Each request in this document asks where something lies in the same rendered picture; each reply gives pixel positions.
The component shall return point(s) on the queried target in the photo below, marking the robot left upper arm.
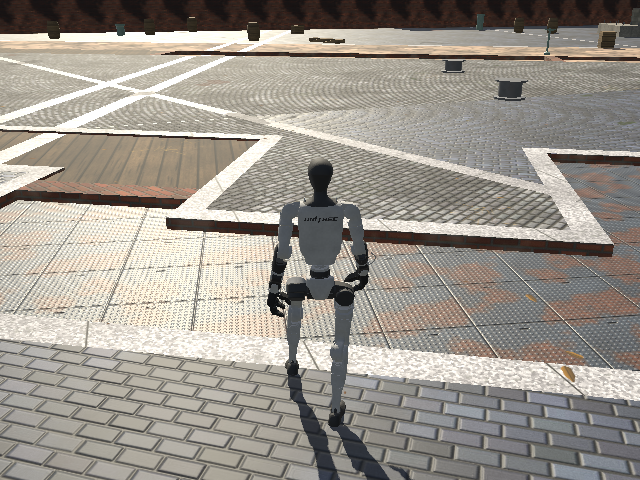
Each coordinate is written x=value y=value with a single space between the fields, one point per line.
x=288 y=212

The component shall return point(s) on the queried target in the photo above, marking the robot right thigh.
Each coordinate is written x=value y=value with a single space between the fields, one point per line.
x=343 y=305

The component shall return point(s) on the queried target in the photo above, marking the left robot forearm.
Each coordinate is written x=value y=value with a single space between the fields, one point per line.
x=277 y=272

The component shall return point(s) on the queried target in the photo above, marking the robot right hand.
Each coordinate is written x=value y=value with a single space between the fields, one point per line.
x=355 y=276

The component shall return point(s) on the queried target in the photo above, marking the right robot forearm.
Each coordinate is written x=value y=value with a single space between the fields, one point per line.
x=362 y=262

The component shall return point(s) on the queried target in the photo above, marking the robot right upper arm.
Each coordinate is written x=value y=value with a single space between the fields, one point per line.
x=351 y=211

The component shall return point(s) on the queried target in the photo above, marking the robot left hand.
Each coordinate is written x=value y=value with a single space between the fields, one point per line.
x=273 y=301

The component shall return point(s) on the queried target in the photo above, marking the robot left thigh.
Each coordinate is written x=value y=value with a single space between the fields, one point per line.
x=297 y=290

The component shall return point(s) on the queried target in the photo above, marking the robot thigh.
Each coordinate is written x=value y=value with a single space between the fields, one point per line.
x=343 y=305
x=297 y=290

